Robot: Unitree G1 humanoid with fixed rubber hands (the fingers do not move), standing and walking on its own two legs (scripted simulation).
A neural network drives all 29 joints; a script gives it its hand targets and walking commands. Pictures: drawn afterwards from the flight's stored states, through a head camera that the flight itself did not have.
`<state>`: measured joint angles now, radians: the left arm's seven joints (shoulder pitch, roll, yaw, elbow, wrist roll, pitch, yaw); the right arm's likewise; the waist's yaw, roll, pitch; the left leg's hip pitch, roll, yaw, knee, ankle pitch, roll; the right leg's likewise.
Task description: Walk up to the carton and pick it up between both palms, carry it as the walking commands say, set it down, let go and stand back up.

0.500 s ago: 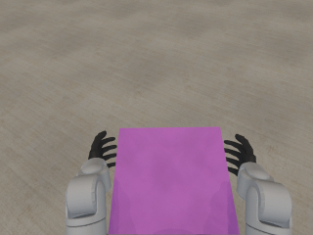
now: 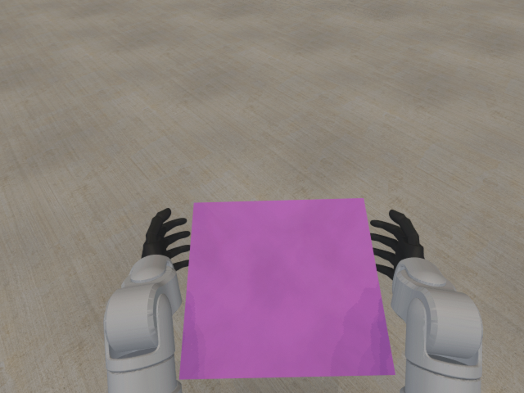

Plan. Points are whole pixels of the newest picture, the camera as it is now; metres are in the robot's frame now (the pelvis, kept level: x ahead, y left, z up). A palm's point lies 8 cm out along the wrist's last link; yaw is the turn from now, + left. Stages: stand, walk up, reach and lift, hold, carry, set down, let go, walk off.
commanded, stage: carry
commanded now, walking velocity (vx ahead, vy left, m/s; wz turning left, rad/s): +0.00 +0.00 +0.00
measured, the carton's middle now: (280, 288) +0.27 +0.01 +0.00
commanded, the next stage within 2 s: none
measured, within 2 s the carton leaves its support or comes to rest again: neither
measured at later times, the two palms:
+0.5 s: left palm (178, 237) +0.30 +0.15 +0.11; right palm (415, 246) +0.29 -0.18 +0.10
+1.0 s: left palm (184, 252) +0.29 +0.15 +0.08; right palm (413, 261) +0.29 -0.18 +0.07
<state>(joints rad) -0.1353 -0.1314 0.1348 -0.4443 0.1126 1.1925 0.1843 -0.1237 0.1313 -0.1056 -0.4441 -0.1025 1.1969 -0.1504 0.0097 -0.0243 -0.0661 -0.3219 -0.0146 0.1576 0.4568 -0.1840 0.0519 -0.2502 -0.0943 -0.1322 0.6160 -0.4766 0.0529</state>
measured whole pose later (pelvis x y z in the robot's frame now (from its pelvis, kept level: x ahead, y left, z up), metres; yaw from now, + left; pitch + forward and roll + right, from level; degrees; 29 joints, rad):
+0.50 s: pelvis +0.04 -0.01 +0.00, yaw +1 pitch +3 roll -1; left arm -0.14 -0.13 0.11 -0.39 0.13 1.19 0.18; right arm -0.10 0.13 -0.13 -0.42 -0.11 1.21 -0.15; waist 0.00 0.02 -0.11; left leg -0.29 0.04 0.13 0.50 -0.27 0.02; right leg -0.21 -0.02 -0.16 0.45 -0.30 -0.02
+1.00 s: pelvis +0.02 -0.02 +0.00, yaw +1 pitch +3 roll +0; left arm -0.19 -0.14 0.16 -0.10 0.19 1.00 0.14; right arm -0.15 0.13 -0.17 -0.13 -0.16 0.99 -0.11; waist 0.00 0.01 -0.13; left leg -0.31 0.03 0.12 0.47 -0.21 0.02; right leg -0.25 -0.03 -0.16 0.47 -0.27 -0.03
